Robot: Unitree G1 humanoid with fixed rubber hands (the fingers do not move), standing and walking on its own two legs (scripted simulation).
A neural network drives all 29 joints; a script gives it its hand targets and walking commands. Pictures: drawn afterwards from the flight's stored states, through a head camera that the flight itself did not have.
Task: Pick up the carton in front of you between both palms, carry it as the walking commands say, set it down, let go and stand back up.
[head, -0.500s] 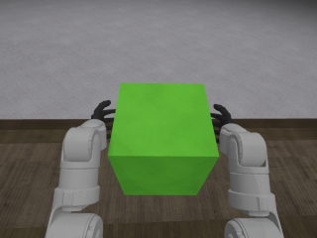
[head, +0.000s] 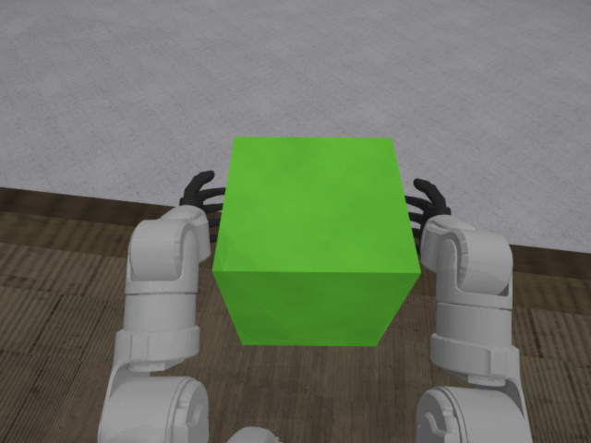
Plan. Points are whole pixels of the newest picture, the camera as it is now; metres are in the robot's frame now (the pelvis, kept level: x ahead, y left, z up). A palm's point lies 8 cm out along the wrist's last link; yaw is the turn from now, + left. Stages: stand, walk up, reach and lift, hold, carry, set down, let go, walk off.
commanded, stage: carry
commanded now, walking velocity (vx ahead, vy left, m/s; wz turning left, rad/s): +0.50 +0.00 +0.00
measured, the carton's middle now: (310, 250) +0.38 +0.04 +0.03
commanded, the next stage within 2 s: none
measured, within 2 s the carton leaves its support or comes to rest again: neither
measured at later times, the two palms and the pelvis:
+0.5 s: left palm (269, 145) +0.71 +0.16 -0.08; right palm (402, 171) +0.67 -0.14 -0.08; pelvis +0.34 +0.05 -0.17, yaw +0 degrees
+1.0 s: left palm (271, 112) +1.09 +0.22 -0.27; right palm (361, 122) +1.09 -0.08 -0.28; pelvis +0.74 +0.05 -0.37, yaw -1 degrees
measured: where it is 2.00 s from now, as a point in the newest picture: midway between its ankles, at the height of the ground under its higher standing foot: (320, 219)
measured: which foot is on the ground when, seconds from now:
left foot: up 0.00-0.24, down 0.26-0.64, up 0.66-0.98, down 1.00-1.00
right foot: down 0.00-0.26, up 0.28-0.62, down 0.64-1.00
